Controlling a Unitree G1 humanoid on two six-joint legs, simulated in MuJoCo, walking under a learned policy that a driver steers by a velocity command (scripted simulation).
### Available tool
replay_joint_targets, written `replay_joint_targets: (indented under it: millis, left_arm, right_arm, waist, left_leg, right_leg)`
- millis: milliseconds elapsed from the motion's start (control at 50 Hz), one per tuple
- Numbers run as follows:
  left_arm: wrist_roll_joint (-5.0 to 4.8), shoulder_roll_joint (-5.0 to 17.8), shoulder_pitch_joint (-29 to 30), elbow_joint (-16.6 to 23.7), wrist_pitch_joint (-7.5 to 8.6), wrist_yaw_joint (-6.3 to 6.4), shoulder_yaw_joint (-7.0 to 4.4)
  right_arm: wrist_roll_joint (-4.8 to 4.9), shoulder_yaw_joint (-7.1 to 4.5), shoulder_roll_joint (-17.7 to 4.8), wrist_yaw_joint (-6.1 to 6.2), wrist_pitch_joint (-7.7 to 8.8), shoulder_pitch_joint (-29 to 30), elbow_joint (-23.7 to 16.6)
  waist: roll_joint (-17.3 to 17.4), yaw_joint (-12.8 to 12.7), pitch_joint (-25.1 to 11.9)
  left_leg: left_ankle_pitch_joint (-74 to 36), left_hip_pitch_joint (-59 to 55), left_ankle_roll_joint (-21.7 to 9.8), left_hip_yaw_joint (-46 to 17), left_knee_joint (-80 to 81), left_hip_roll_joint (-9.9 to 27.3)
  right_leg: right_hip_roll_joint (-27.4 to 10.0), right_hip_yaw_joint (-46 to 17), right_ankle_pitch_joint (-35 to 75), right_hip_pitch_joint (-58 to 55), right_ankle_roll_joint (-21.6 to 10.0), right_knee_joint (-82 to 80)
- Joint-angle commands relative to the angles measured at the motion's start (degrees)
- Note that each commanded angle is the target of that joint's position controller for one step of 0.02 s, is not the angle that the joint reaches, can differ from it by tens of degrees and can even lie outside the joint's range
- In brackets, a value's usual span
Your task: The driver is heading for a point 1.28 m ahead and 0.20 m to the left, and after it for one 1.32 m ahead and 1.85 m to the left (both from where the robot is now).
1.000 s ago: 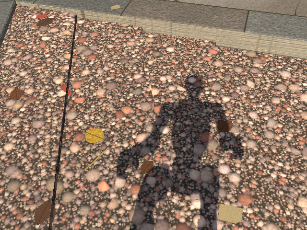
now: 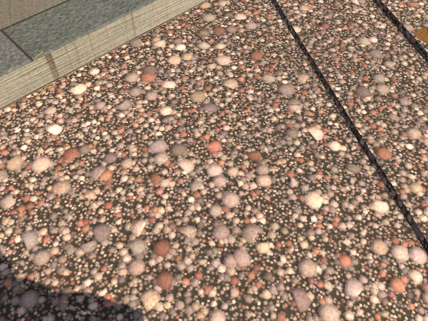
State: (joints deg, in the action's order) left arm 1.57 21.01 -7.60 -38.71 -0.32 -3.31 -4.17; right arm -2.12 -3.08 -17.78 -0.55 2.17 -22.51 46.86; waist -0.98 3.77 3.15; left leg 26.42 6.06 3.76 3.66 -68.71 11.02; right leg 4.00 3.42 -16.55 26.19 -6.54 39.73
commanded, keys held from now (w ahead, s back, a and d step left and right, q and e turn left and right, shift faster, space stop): w+e+shift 0.22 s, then w+q+shift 0.78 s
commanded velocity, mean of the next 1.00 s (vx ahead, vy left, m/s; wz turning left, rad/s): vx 0.99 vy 0.00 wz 0.10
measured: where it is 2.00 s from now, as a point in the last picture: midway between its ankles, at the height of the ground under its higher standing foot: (122, 18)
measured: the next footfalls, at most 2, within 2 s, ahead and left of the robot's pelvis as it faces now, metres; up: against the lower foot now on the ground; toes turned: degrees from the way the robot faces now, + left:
left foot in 0.38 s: +0.59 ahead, +0.02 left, -0.04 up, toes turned -16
right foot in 0.80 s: +1.00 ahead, -0.20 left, -0.04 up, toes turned +4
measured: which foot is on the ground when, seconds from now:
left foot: up 0.00-0.36, down 0.38-0.78, up 0.80-1.00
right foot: down 0.00-0.38, up 0.40-0.78, down 0.80-1.00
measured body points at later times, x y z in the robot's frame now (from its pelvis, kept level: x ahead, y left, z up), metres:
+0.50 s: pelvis +0.50 -0.01 -0.03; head +0.53 +0.00 +0.42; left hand +0.68 +0.23 -0.15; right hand +0.47 -0.32 -0.14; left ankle +0.55 +0.04 -0.75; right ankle +0.32 -0.09 -0.63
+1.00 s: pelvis +0.99 -0.07 -0.02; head +1.01 -0.05 +0.43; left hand +0.99 +0.24 -0.14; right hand +1.17 -0.35 -0.11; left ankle +0.95 +0.02 -0.66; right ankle +0.96 -0.20 -0.75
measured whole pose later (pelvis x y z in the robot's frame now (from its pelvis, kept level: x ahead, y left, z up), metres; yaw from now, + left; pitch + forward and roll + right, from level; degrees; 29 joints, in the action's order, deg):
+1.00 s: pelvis +0.99 -0.07 -0.02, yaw +11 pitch +2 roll -3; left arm 2.0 18.9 -17.8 -47.8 6.0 0.8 -3.4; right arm -1.3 -4.6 -21.4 -2.2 0.3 -11.1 45.2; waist 2.4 -0.9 0.7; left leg 16.2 34.4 -5.6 0.1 -71.8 2.2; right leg 0.5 7.5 -15.9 7.4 1.0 21.8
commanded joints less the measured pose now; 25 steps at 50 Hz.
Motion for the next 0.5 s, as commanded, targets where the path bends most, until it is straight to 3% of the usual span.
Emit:
replay_joint_targets:
  millis: [20, 40, 60, 100, 160, 200, 220, 260, 280, 300, 320, 340, 360, 380, 400, 420, 440, 460, 500]
  left_arm:
    - [-0.23, 14.3, -19.2, -2.8, 0.94, 2.14, -4.58]
    - [-0.4, 11.6, -15.3, -2.5, 1.22, 2.5, -3.45]
    - [-0.74, 10.2, -13.8, -2.1, 1.81, 2.7, -2.68]
    - [-1.91, 7.7, -13.9, -2.6, 2.9, 2.51, -1.69]
    - [-1.37, 7.5, -13.6, -2.9, 4.0, 2.27, -1.69]
    - [-1.22, 8.6, -13.8, -3.4, 4.47, 2.13, -2.4]
    - [-1.82, 8.9, -14.2, -3.8, 4.83, 2.45, -2.69]
    - [-2.79, 7.9, -14.7, -5.7, 5.71, 2.85, -2.32]
    - [-2.69, 8.1, -15.5, -6.7, 6.09, 3.01, -2.18]
    - [-2.12, 9.4, -15.5, -7.7, 6.34, 3.12, -2.29]
    - [-0.93, 11.2, -15.4, -8.4, 6.12, 3.13, -2.56]
    - [0.62, 12.0, -14.1, -9.1, 5.3, 3.48, -2.86]
    - [1.97, 11.4, -11.5, -9.5, 4.39, 3.77, -2.84]
    - [2.85, 5.7, -10.1, -9.3, 4.32, 4.09, -1.72]
    - [-0.53, -5.4, -23.2, -6.7, 6.17, 3.31, 1.21]
    - [-0.37, -0.8, -23.2, -6.8, 6.54, 3.57, 1.99]
    - [1.08, 3.8, -13.5, -6.9, 6.35, 3.29, 1.51]
    - [1.91, 4.9, -7.1, -5.8, 6.31, 2.93, 1.26]
    - [3.53, 3.5, -2.9, -3.3, 5.39, 2.16, 1.9]
  right_arm:
    - [0.31, -0.45, -8.3, 0.22, 3.95, 11.6, -10.5]
    - [-0.67, -0.37, -8.2, 0.12, 3.39, 11.0, -9.7]
    - [-1.37, -0.23, -7.8, -0.17, 2.59, 8.2, -9.6]
    - [-1.85, -0.06, -7.0, -0.74, 0.8, 9.9, -9.9]
    - [-1.18, 0.97, -5.5, -1.64, 0.53, 21.2, -13.8]
    - [-0.59, 1.42, -4.7, -2.23, 1.28, 23.4, -14.2]
    - [-0.11, 1.12, -5.7, -2.19, 1.92, 24.7, -14.6]
    - [0.07, 1.69, -4.4, -2.37, 2.5, 24.0, -13.5]
    - [0.33, 1.53, -4.6, -1.99, 2.45, 23.2, -12.9]
    - [0.4, 0.9, -6.1, -1.19, 2.11, 20.7, -11.9]
    - [0.76, -0.09, -8.1, -0.41, 1.81, 14.9, -10.2]
    - [1.29, -1.27, -10.1, 0.45, 1.57, 4.2, -6.9]
    - [1.61, -2.49, -11.9, 1.44, 1.03, -8.8, -3.0]
    - [1.09, -3.15, -14.9, 2.0, 0.79, -18.0, -0.4]
    - [-0.88, -3.32, -18.6, 1.28, 1.35, -15.3, -0.5]
    - [0.64, -3.3, -14.4, 0.04, 1.03, -6.0, -2.0]
    - [1.27, -2.43, -8.5, -0.52, 1.55, 1.2, -3.9]
    - [1.42, -1.85, -6.6, -0.94, 1.75, 2.5, -2.8]
    - [1.35, -0.82, -4.8, -0.78, 2.39, -1.6, 0.8]
  waist:
    - [1.4, -9.8, -7.4]
    - [2.8, -7.1, -5.3]
    - [-1.7, -4.7, -5.5]
    - [-1.9, -3.4, -2.5]
    - [-2.2, -4.6, 4.4]
    - [-3.3, -5.5, 3.4]
    - [-3.1, -5.9, 2.8]
    - [-1.9, -6.6, 1.9]
    - [-2.2, -6.4, 1.5]
    - [-2.4, -5.1, -0.1]
    - [-3.7, -2.1, -3.0]
    - [-3.8, 3.5, -6.8]
    - [-1.8, 10.9, -9.9]
    - [5.8, 13.9, -11.7]
    - [32.5, 1.1, -15.6]
    - [22.8, -2.0, -13.8]
    - [7.4, -1.8, -7.0]
    - [0.5, -1.8, -2.9]
    - [2.6, -3.5, -1.0]
  left_leg:
    - [-7.3, 42.6, -3.3, -5.1, -8.1, -3.1]
    - [-7.4, 38.3, -3.4, -5.7, -4.1, -2.0]
    - [-8.4, 34.4, -3.1, -6.4, -1.7, -2.0]
    - [-5.2, 31.8, -1.1, -6.1, 4.5, -2.3]
    - [-13.6, 31.0, 0.7, -3.1, 18.8, -4.8]
    - [-26.4, 24.3, -0.2, -2.7, 25.4, -7.0]
    - [-34.1, 23.5, -1.1, -5.7, 29.4, -6.4]
    - [-43.1, 15.0, -3.4, -3.6, 38.8, -7.4]
    - [-43.9, 12.3, -4.3, -3.9, 40.0, -7.6]
    - [-40.1, 10.8, -5.3, -2.3, 39.9, -9.3]
    - [-33.8, 7.1, -6.5, -1.5, 38.3, -11.1]
    - [-27.8, 0.0, -7.6, -0.6, 36.7, -12.6]
    - [-22.8, -9.3, -8.3, 1.1, 37.5, -12.2]
    - [-9.6, -19.0, -9.4, -6.4, 30.7, -7.0]
    - [-12.3, -29.5, -15.9, -43.6, 40.4, 6.4]
    - [4.8, -27.9, -21.6, -61.5, 54.4, 9.4]
    - [4.2, -16.4, -21.2, -53.2, 56.5, 6.0]
    - [-1.5, -7.7, -19.5, -45.0, 55.1, 2.3]
    - [-11.8, -0.2, -18.3, -36.5, 53.7, -2.3]
  right_leg:
    - [-15.3, -30.7, 11.2, -43.1, -9.8, -20.5]
    - [-11.9, -26.5, 12.0, -36.5, -8.3, -21.5]
    - [-11.3, -26.3, 14.3, -31.5, -9.7, -22.1]
    - [-9.7, -25.8, 12.6, -23.8, -11.6, -25.3]
    - [-6.5, -24.5, 14.1, -14.3, -11.6, -29.8]
    - [-5.9, -23.8, 22.8, -12.3, -9.5, -29.4]
    - [-6.4, -24.2, 23.8, -14.2, -8.0, -28.4]
    - [-7.0, -22.0, 24.4, -16.0, -5.8, -32.3]
    - [-8.1, -21.9, 27.0, -19.2, -4.9, -32.2]
    - [-8.3, -20.8, 37.0, -24.8, -4.0, -29.7]
    - [-9.2, -19.5, 49.2, -29.2, -3.2, -22.4]
    - [-9.2, -17.9, 58.3, -30.2, -2.6, -10.0]
    - [-7.1, -14.8, 58.6, -26.4, -1.6, 8.0]
    - [-1.7, -12.8, 29.6, -12.9, -0.1, 37.4]
    - [10.9, -18.5, -16.6, 7.5, 1.6, 55.1]
    - [4.3, -13.4, -11.4, 18.4, 0.2, 51.0]
    - [-1.0, -11.6, -1.6, 14.8, 0.5, 43.8]
    - [-2.7, -10.9, 1.9, 11.2, 1.1, 37.6]
    - [-4.7, -10.7, 1.6, 7.7, 3.0, 31.0]
Keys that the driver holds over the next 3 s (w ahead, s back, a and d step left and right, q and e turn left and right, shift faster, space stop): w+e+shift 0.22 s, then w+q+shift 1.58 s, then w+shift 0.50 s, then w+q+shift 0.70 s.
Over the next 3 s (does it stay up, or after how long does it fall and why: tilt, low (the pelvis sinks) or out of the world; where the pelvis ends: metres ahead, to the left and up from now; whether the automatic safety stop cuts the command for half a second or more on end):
stays up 2.00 1.34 0.12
